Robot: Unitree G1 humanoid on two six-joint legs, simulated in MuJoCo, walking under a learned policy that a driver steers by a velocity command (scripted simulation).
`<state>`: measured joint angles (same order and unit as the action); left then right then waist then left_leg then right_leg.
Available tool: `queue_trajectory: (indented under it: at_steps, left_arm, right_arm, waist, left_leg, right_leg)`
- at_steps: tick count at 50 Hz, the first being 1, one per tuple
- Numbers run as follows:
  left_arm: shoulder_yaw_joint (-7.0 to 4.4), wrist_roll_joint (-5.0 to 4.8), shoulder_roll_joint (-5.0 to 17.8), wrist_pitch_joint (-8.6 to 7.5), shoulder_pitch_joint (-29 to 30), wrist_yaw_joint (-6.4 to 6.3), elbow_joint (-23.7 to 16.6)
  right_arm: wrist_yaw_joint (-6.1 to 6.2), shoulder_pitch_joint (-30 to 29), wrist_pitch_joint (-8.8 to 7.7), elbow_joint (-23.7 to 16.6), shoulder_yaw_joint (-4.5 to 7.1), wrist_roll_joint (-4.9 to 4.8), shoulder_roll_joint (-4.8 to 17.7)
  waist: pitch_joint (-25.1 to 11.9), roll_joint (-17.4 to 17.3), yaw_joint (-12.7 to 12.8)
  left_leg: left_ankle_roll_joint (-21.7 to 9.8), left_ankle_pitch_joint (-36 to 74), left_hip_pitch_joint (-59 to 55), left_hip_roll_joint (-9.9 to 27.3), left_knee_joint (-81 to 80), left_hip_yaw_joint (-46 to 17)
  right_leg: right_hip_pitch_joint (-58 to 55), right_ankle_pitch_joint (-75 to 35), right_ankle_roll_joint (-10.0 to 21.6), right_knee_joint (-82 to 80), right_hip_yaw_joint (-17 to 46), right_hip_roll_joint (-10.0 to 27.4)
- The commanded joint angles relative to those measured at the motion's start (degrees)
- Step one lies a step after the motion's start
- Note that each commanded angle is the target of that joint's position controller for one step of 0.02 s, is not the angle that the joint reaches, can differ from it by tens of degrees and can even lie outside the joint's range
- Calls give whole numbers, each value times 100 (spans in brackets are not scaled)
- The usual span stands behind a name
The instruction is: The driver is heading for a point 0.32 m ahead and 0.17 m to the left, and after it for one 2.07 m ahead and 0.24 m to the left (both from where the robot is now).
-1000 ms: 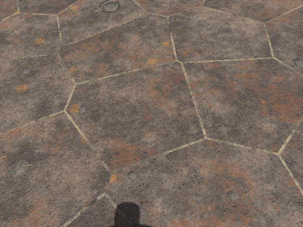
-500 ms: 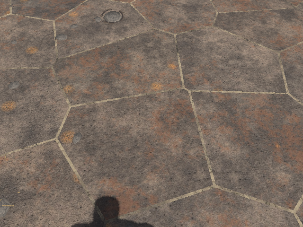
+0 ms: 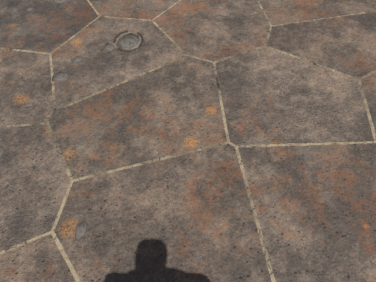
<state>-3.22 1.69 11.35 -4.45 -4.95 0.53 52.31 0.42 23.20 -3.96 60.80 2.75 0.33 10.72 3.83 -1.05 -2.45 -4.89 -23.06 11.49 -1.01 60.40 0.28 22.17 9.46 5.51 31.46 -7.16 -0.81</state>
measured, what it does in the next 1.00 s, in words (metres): walks ahead, turning left: left foot, then right foot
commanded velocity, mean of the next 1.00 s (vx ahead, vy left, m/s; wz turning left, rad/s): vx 0.27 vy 0.00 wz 0.32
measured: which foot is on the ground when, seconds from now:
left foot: up 0.00-0.46, down 0.48-1.00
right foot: down 0.00-0.48, up 0.50-0.98, down 1.00-1.00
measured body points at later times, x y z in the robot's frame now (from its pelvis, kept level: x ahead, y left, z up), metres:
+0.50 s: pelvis +0.25 +0.04 -0.01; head +0.28 +0.05 +0.44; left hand +0.15 +0.26 -0.16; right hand +0.46 -0.15 -0.13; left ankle +0.33 +0.11 -0.73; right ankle +0.10 -0.08 -0.69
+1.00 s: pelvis +0.33 +0.05 +0.01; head +0.34 +0.05 +0.46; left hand +0.30 +0.29 -0.14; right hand +0.47 -0.16 -0.13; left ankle +0.33 +0.11 -0.73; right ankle +0.37 -0.08 -0.73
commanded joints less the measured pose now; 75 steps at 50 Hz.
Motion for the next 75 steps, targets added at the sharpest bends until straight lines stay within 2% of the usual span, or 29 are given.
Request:
queue_trajectory:
  at_steps: [1, 3, 7, 13, 17, 19, 21, 22, 23, 24, 25, 26, 27, 28, 29, 30, 34, 38, 42, 46, 48, 49, 50, 51, 52, 53, 55, 60, 75]
  left_arm:
    - [-103, -57, 459, -51, -775, -35, 57]
    - [-43, -73, 306, -143, -934, -96, 190]
    - [-87, -87, 518, -272, -1363, -114, 297]
    - [-45, -81, 493, -267, -1793, -173, 388]
    - [-57, -66, 578, -209, -2155, -253, 521]
    - [-76, -69, 676, -137, -2142, -306, 530]
    - [-137, -74, 855, -66, -1974, -365, 470]
    - [-166, -84, 931, -14, -1895, -365, 417]
    - [-188, -137, 975, 26, -1756, -329, 348]
    - [-140, -183, 755, 18, -1818, -287, 180]
    - [-62, -309, 297, 45, -2421, -254, -99]
    - [-90, -188, 590, 82, -2012, -247, -116]
    - [-55, -209, 452, 83, -1647, -239, -191]
    - [-65, -148, 474, 89, -1540, -239, -149]
    - [-100, -27, 549, 166, -1486, -230, -156]
    - [-110, 56, 527, 289, -1668, -219, -98]
    - [-82, -23, 355, 513, -1831, -191, -11]
    - [-93, -22, 474, 621, -1331, -206, -84]
    - [-59, -54, 438, 675, -993, -251, -87]
    - [-4, -101, 378, 635, -1045, -319, 44]
    - [51, -109, 276, 572, -1311, -353, 194]
    - [67, -73, 328, 505, -1461, -370, 277]
    - [51, 6, 560, 429, -1610, -381, 336]
    - [37, -63, 759, 395, -1234, -349, 335]
    - [108, -101, 442, 365, -1082, -276, 346]
    - [143, -109, 333, 331, -1079, -242, 373]
    - [147, -125, 396, 324, -1213, -273, 500]
    - [184, -116, 341, 325, -1308, -296, 697]
    - [302, -119, 192, 343, -1465, -307, 1105]
  right_arm:
    - [-36, -26, -7, -348, 125, 52, 433]
    - [-110, 129, 156, -312, 123, 163, 269]
    - [-191, -477, 328, -587, 143, 145, 241]
    - [-294, -1678, 319, -1057, 73, 114, 197]
    - [-330, -2290, 291, -1357, 6, 152, 154]
    - [-319, -2144, 261, -1364, 14, 193, 178]
    - [-279, -1482, 229, -1200, 78, 222, 330]
    - [-252, -986, 181, -1075, 143, 234, 464]
    - [-198, -379, 100, -905, 232, 281, 638]
    - [-132, -61, 35, -861, 371, 325, 1165]
    - [-111, -324, 87, -1048, 497, 225, 1751]
    - [-36, -65, 205, -1111, 477, 5, 1631]
    - [15, -592, 236, -1160, 374, -13, 1269]
    - [31, -975, 243, -1185, 257, -40, 874]
    - [61, -1139, 237, -1177, 190, -68, 691]
    - [74, -1192, 216, -1173, 135, -67, 576]
    - [19, -1050, 79, -1099, 128, 75, 821]
    - [32, -935, 143, -1031, 62, 75, 776]
    - [70, -823, 217, -936, 9, 118, 740]
    - [100, -834, 268, -831, -40, 144, 706]
    - [125, -921, 302, -774, -60, 88, 707]
    - [132, -862, 295, -738, -82, 56, 645]
    - [118, -730, 269, -729, -116, 33, 504]
    - [89, -347, 271, -639, -109, -39, 377]
    - [102, -445, 296, -477, -109, 3, 454]
    - [116, -581, 307, -438, -76, 11, 564]
    - [108, -719, 322, -396, -50, 14, 642]
    - [132, -678, 310, -130, -118, 8, 440]
    - [192, -461, 345, 391, -231, 5, 312]
  waist:
    - [-262, 322, 289]
    - [-182, 486, 100]
    - [-36, 434, 72]
    - [232, 427, 282]
    - [355, 406, 429]
    - [222, 513, 329]
    - [-190, 760, 62]
    - [-509, 780, -119]
    - [-867, 574, -451]
    - [-1338, -81, -513]
    - [-2127, -1024, 22]
    - [-2444, -20, -257]
    - [-1657, -54, -125]
    - [-941, 163, 84]
    - [-664, 133, 240]
    - [-617, 86, 366]
    - [-881, -59, 503]
    - [-792, -346, 350]
    - [-585, -400, 209]
    - [-418, -437, 174]
    - [-366, -264, 351]
    - [-380, -77, 390]
    - [-468, 255, 283]
    - [-282, 823, -158]
    - [-245, 727, -5]
    - [-184, 630, 82]
    - [-172, 644, 150]
    - [-117, 249, 187]
    - [-2, 161, 210]
  left_leg:
    - [-90, 609, 1987, 542, 883, -350]
    - [3, 813, 1640, 626, 667, -309]
    - [106, 1432, 2311, 729, 392, -192]
    - [199, 2361, 2706, 651, -1219, 193]
    - [31, 2254, 2572, 487, -2138, 659]
    - [-114, 1914, 2137, 192, -2384, 922]
    - [-330, 1462, 1395, -202, -2472, 1057]
    - [-466, 1440, 845, -338, -2725, 975]
    - [-619, 2128, -51, -372, -3432, 796]
    - [-931, 4192, -1404, 694, -3325, -332]
    - [-2122, 7982, -3012, 2563, -2932, -2812]
    - [-2165, 7573, -2551, 2477, -3360, -2439]
    - [-1960, 6491, -1791, 2240, -3689, -1911]
    - [-1578, 5793, -957, 1862, -4016, -1497]
    - [-1324, 5476, -487, 1579, -4181, -1192]
    - [-1165, 5446, -95, 1413, -4281, -933]
    - [-963, 5782, -7, 1162, -4343, -550]
    - [-706, 4312, -182, 1083, -4565, -609]
    - [-687, 2825, -177, 1162, -4753, -860]
    - [-752, 2217, -34, 1193, -4632, -1070]
    - [-586, 2216, 41, 1120, -4412, -1098]
    - [-363, 2176, 254, 1048, -4330, -1114]
    - [-142, 2017, 393, 820, -4092, -973]
    - [-17, 1476, 301, 327, -4310, -589]
    - [45, 1466, -240, 292, -4425, -559]
    - [50, 1698, -485, 361, -4409, -620]
    - [-3, 1898, -592, 462, -4320, -655]
    - [73, 1851, -413, 486, -4420, -641]
    - [154, 1825, -359, 542, -4364, -609]
  right_leg:
    - [-1596, 649, 513, -2171, 2170, 1836]
    - [-1183, -14, 284, -2297, 1435, 1581]
    - [-1345, -640, 215, -2453, 706, 1506]
    - [-1768, -1460, 117, -2453, -98, 1359]
    - [-2407, -2672, 110, -2132, -513, 1521]
    - [-2626, -4372, 47, -1481, -761, 1535]
    - [-2716, -5724, -8, -426, -855, 1524]
    - [-2638, -5599, -20, 437, -827, 1529]
    - [-2244, -4624, -176, 1691, -858, 1435]
    - [-933, -1444, -389, 3397, -838, 1029]
    - [978, 2928, -653, 5458, -249, -13]
    - [1026, 2273, -655, 5429, 651, 198]
    - [1189, 1830, -637, 5178, 728, 385]
    - [1078, 1568, -625, 4580, 732, 552]
    - [867, 1424, -623, 4152, 775, 630]
    - [484, 1303, -634, 3883, 757, 630]
    - [203, 899, -662, 3217, 715, 470]
    - [365, 623, -701, 2378, 774, 522]
    - [129, 768, -692, 1465, 806, 493]
    - [-484, 1161, -587, 490, 710, 322]
    - [-1074, 533, -509, -715, 644, 276]
    - [-1590, -168, -472, -1265, 878, 490]
    - [-1917, -717, -365, -1398, 1406, 994]
    - [-1542, -1243, -167, -1265, 1697, 1251]
    - [-1081, -847, -175, -1307, 1592, 1162]
    - [-941, -540, -289, -1344, 1410, 957]
    - [-958, -302, -359, -1443, 1287, 777]
    - [-1226, -386, -288, -1422, 1271, 770]
    - [-1259, -326, -231, -1459, 1247, 676]
Velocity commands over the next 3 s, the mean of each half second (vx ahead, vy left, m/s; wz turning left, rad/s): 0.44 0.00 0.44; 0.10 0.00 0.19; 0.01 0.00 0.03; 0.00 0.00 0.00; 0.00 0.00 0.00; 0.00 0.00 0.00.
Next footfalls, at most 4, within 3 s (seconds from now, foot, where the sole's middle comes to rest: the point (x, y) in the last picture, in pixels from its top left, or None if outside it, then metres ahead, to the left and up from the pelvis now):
0.48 left None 0.37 0.12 -0.76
1.00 right None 0.41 -0.07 -0.76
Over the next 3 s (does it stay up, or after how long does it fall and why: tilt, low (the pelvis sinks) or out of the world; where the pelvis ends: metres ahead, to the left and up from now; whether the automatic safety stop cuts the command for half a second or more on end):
stays up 0.38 0.00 0.02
